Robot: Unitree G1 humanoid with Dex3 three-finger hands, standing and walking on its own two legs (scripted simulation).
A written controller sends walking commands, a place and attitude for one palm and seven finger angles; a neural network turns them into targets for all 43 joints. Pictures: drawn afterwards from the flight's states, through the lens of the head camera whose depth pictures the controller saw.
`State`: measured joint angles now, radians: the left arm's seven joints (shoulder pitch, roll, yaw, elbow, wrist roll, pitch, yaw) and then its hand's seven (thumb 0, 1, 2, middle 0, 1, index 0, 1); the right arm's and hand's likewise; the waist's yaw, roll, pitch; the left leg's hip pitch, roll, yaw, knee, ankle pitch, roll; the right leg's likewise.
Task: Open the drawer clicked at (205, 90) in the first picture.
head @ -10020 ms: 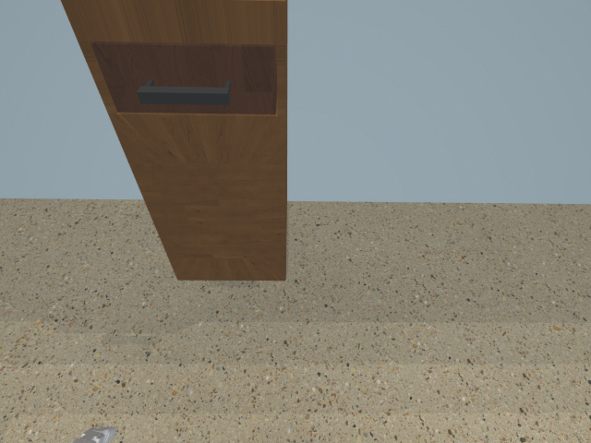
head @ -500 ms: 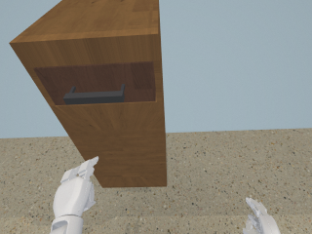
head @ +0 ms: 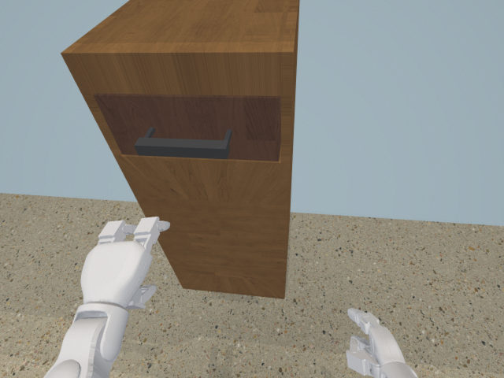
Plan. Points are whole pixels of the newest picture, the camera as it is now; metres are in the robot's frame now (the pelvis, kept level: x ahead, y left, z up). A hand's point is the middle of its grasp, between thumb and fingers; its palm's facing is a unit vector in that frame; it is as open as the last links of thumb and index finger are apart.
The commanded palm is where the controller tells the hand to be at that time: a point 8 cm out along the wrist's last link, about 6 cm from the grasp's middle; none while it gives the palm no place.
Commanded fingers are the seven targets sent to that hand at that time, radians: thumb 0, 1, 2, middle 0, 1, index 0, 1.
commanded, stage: raise the hand with hooked fingers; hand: left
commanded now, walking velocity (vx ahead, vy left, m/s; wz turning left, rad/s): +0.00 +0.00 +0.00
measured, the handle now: (185, 140) +0.53 +0.23 +0.08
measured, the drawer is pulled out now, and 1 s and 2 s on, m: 0.00 0.00 0.00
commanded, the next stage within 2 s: move the hooked fingers above the handle in 1.12 s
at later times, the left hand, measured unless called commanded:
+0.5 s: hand (106, 210) +0.29 +0.26 +0.15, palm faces +0.13 -0.06 -0.99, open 13.4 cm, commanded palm +0.25 +0.25 +0.21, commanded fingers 0.00 -0.50 0.30 -0.30 -1.20 -0.30 -1.20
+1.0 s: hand (102, 188) +0.30 +0.25 +0.18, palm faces +0.05 -0.04 -1.00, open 13.9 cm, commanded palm +0.26 +0.26 +0.25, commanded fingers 0.00 -0.50 0.30 -0.30 -1.20 -0.30 -1.20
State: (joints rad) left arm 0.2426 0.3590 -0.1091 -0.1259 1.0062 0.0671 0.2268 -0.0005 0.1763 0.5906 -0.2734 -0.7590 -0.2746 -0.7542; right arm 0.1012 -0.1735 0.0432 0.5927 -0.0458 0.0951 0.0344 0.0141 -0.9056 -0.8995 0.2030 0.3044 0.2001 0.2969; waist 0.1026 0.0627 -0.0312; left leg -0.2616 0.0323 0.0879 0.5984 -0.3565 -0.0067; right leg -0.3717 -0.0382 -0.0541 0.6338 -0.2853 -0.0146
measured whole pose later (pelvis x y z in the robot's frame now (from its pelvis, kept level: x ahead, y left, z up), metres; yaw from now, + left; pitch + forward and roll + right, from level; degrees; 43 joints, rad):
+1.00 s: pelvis -0.01 +0.01 +0.02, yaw +1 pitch -2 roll +1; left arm -0.20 0.60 0.01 -0.08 0.80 0.00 -0.20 0.00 -0.49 0.30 -0.32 -1.20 -0.32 -1.20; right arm 0.14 -0.29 0.01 0.62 0.02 0.11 0.02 0.01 -0.91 -0.90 0.20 0.30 0.20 0.30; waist 0.09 0.10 0.03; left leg -0.11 0.00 0.07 0.37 -0.23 0.01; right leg -0.21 -0.05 -0.07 0.40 -0.16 0.01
